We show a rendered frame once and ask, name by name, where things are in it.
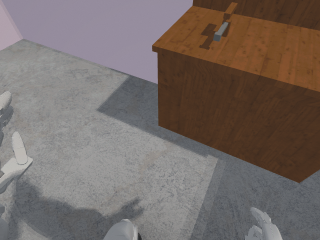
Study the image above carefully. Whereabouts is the robot right hand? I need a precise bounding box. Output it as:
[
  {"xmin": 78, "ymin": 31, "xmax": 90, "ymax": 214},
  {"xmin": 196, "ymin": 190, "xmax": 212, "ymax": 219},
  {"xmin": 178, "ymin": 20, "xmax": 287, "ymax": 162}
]
[{"xmin": 245, "ymin": 207, "xmax": 283, "ymax": 240}]

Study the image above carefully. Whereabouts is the counter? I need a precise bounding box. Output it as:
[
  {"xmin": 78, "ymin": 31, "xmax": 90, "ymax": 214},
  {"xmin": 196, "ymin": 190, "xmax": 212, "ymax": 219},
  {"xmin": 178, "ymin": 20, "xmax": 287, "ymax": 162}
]
[{"xmin": 152, "ymin": 0, "xmax": 320, "ymax": 183}]

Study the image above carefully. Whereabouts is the tap lever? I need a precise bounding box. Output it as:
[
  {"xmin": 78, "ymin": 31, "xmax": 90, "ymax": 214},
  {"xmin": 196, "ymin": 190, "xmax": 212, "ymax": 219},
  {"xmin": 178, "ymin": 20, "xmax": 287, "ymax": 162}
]
[{"xmin": 213, "ymin": 22, "xmax": 229, "ymax": 42}]

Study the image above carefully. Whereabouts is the robot left thigh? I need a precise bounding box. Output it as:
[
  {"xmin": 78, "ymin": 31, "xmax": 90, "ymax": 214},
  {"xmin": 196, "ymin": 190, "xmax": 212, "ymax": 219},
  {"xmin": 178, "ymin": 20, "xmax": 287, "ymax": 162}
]
[{"xmin": 103, "ymin": 221, "xmax": 139, "ymax": 240}]

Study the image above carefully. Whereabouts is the left robot shin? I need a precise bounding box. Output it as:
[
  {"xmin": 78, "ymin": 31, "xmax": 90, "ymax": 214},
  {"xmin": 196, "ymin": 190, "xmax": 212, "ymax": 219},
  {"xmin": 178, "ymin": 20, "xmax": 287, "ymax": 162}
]
[{"xmin": 120, "ymin": 219, "xmax": 131, "ymax": 223}]

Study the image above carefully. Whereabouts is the robot left hand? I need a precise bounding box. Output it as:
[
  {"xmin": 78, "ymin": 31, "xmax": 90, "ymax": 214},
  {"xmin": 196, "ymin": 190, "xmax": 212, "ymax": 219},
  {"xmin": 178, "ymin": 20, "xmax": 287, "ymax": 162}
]
[{"xmin": 0, "ymin": 91, "xmax": 33, "ymax": 194}]

